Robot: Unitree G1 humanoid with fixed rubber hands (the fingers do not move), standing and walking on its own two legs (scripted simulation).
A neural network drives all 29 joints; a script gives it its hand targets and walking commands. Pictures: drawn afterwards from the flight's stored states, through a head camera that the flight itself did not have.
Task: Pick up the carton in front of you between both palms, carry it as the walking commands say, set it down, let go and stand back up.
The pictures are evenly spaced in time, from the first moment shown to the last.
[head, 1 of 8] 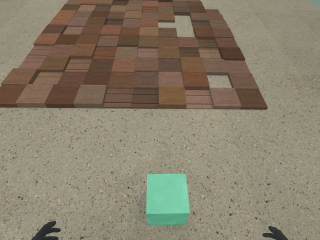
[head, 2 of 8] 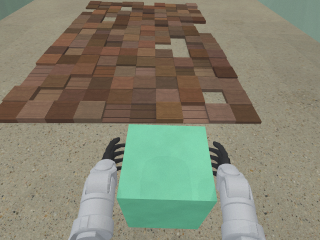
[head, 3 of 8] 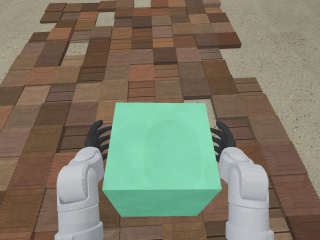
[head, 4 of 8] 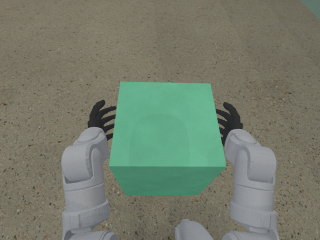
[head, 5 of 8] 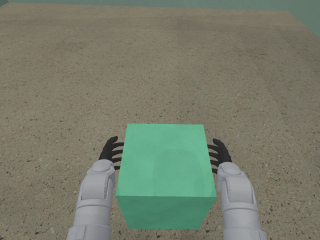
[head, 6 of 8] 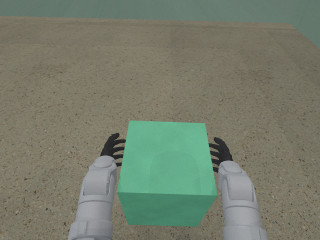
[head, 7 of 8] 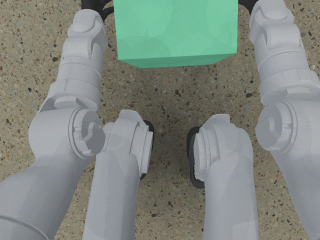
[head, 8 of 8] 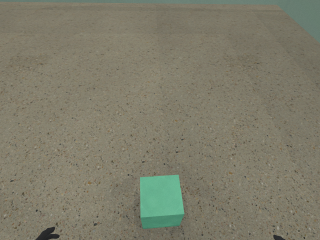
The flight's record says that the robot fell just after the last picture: no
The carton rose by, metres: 0.79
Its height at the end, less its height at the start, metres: +0.00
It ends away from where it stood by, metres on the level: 6.85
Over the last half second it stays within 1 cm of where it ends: yes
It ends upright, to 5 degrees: yes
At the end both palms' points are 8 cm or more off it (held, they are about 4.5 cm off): yes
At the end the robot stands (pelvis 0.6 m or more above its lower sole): yes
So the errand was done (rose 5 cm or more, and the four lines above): yes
